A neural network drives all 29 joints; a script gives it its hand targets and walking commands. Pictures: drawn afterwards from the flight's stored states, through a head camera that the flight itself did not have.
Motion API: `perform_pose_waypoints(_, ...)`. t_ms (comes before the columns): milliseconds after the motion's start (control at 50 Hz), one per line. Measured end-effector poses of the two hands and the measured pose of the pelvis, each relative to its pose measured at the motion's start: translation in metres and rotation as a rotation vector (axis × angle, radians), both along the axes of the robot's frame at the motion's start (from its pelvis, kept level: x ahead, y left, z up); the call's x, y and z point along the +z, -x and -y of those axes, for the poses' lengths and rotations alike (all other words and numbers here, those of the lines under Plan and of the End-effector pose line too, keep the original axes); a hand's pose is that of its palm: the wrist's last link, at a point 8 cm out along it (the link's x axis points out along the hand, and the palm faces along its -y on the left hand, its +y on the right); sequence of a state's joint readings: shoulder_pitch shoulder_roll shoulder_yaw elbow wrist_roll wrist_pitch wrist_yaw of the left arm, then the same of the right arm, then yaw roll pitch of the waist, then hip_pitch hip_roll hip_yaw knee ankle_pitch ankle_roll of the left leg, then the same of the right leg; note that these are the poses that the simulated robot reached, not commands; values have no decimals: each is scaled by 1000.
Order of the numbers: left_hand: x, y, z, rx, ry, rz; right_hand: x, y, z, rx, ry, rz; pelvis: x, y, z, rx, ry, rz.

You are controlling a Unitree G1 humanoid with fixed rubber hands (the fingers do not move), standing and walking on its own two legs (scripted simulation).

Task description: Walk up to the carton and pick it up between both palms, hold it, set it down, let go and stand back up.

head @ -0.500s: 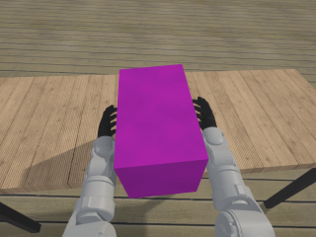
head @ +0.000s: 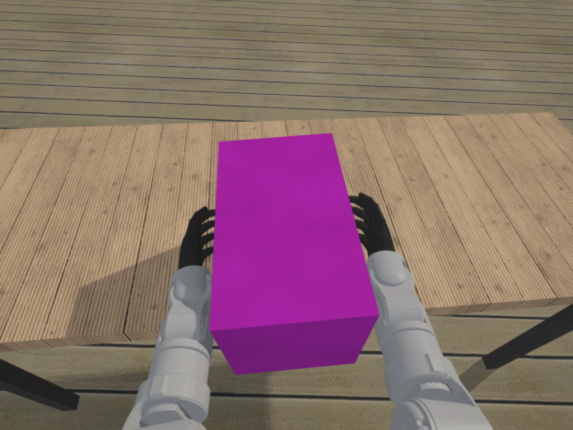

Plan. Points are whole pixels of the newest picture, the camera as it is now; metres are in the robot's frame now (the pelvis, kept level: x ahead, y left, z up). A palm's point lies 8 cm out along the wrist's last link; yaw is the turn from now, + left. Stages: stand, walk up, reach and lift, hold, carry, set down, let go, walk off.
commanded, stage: set down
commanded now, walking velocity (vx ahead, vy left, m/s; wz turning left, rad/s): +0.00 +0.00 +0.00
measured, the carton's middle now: (285, 250) +0.39 -0.01 +0.02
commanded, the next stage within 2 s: none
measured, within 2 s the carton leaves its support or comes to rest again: rests again in 0.86 s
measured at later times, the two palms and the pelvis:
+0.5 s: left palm (199, 269) +0.37 +0.12 +0.02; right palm (381, 256) +0.37 -0.15 +0.03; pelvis +0.00 +0.00 +0.00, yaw -1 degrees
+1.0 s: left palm (204, 266) +0.38 +0.11 +0.01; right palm (380, 258) +0.37 -0.15 +0.02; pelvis +0.00 +0.00 +0.00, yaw -2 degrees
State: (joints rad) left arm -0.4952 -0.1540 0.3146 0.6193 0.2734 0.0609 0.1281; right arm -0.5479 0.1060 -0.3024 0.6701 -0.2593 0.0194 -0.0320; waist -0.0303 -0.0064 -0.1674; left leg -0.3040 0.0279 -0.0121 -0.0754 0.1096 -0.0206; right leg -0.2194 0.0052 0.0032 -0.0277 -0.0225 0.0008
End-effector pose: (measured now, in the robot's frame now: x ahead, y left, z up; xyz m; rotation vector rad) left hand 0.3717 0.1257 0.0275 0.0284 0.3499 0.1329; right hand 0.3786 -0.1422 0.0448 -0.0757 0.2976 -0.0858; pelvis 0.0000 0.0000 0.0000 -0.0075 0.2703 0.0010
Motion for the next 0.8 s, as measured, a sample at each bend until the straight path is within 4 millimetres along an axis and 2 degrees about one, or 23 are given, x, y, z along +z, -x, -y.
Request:
perform_pose_waypoints(100,-7,3,5,-11,6,-4,-9,7,6,-17,-15,-4,0,0,1,-8,1,-10)
perform_pose_waypoints(280,-13,7,10,-20,-2,11,-12,11,10,-18,-5,11,-1,1,4,-23,2,-31)
perform_pose_waypoints(560,-13,5,6,-17,13,45,-12,10,6,-21,-7,44,-1,-1,3,-23,1,-46)
perform_pose_waypoints(800,-16,0,11,-25,5,41,-23,9,12,-33,-22,12,-2,2,2,-34,1,-66)
